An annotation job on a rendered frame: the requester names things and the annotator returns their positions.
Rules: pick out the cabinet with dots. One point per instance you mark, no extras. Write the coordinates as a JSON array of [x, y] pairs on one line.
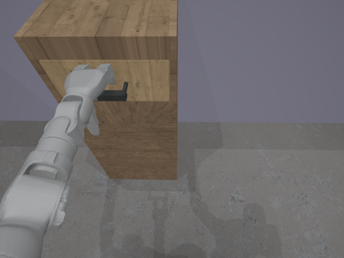
[[137, 139]]

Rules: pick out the left robot hand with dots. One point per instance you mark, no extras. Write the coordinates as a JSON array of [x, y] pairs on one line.
[[90, 82]]

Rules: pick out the handle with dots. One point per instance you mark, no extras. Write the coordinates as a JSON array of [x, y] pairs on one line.
[[114, 95]]

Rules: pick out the drawer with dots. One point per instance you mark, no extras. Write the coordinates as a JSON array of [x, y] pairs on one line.
[[148, 80]]

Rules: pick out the left robot upper arm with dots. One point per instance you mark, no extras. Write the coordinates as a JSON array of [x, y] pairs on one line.
[[36, 205]]

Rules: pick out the robot left forearm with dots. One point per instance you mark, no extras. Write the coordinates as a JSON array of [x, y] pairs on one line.
[[54, 154]]

